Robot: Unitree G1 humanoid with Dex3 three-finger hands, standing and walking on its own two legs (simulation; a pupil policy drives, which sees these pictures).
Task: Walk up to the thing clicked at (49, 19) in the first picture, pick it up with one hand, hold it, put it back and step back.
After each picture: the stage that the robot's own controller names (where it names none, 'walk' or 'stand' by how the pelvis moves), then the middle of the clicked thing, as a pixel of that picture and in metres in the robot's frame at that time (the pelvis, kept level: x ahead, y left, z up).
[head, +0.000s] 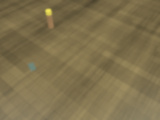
stand; (49, 19) +1.77 +0.44 -0.65
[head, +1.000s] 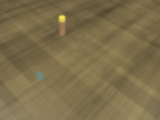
walk; (62, 26) +1.64 +0.19 -0.63
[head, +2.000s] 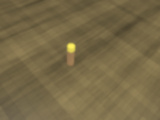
walk; (70, 55) +1.04 +0.07 -0.64
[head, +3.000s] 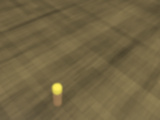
walk; (57, 95) +0.66 +0.15 -0.65
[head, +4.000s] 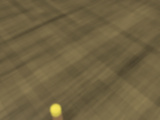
walk; (57, 115) +0.48 +0.18 -0.64
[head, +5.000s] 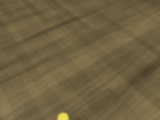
stand; out of the picture +0.42 +0.15 -0.65
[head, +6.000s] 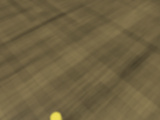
stand; out of the picture +0.40 +0.19 -0.66
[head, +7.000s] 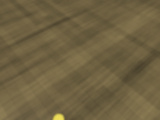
stand; out of the picture +0.41 +0.18 -0.66
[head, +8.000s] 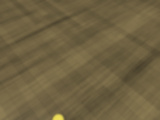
stand; out of the picture +0.41 +0.18 -0.66
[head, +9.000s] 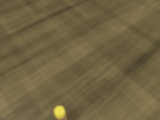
go down; (61, 116) +0.42 +0.17 -0.65
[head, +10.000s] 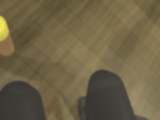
go down; (0, 39) +0.49 +0.22 -0.23
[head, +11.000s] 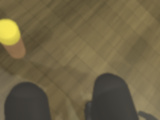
close in; (13, 42) +0.49 +0.22 -0.24
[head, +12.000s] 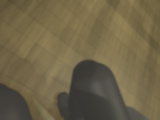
close in; out of the picture +0.47 +0.26 -0.16
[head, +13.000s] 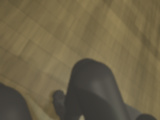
lift; out of the picture +0.47 +0.27 -0.17
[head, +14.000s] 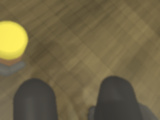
lift; (8, 52) +0.38 +0.24 -0.04
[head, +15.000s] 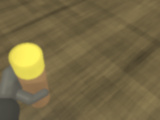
hold; (34, 81) +0.31 +0.16 +0.09
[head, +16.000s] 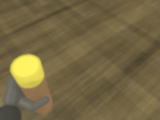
hold; (36, 89) +0.30 +0.16 +0.05
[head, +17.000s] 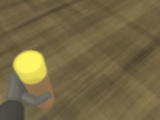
hold; (38, 84) +0.31 +0.16 +0.05
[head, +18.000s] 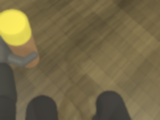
crouch; (23, 45) +0.44 +0.17 -0.03
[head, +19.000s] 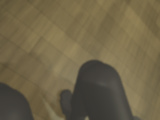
lower; out of the picture +0.46 +0.27 -0.17
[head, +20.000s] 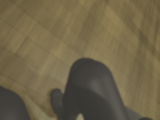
lower; out of the picture +0.47 +0.27 -0.17
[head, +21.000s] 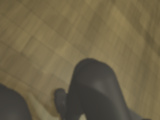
lower; out of the picture +0.46 +0.28 -0.17
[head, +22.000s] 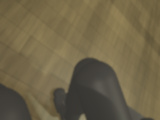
lower; out of the picture +0.46 +0.28 -0.17
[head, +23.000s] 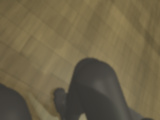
rest; out of the picture +0.46 +0.27 -0.17
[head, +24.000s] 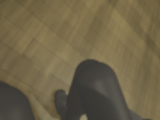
withdraw; out of the picture +0.46 +0.26 -0.18
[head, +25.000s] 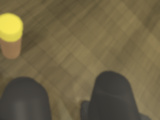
stand; (10, 40) +0.47 +0.22 -0.20
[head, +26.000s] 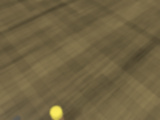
stand; (57, 118) +0.41 +0.15 -0.57
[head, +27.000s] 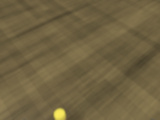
stand; out of the picture +0.43 +0.16 -0.60
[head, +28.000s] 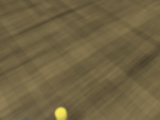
stand; (62, 119) +0.42 +0.16 -0.60
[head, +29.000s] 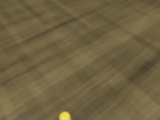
stand; out of the picture +0.44 +0.15 -0.65
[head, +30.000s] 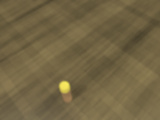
walk; (66, 92) +0.55 +0.17 -0.64
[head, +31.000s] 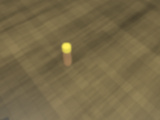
walk; (67, 55) +0.87 +0.12 -0.62
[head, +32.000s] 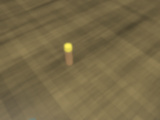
stand; (68, 54) +1.08 +0.16 -0.64
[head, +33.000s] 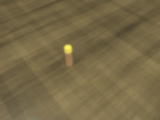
stand; (68, 56) +1.09 +0.16 -0.66
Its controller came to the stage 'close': yes
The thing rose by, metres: 0.69
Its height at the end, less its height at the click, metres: +0.00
